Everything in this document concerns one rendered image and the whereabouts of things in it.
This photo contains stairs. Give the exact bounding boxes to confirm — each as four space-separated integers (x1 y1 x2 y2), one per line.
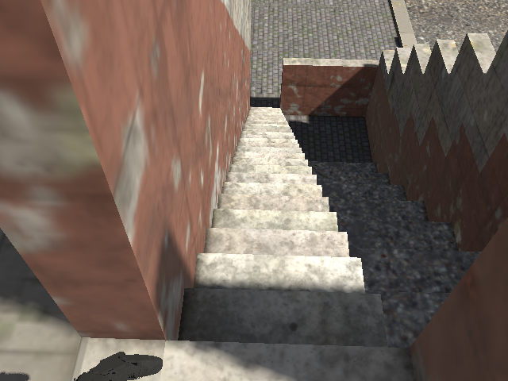
178 107 388 347

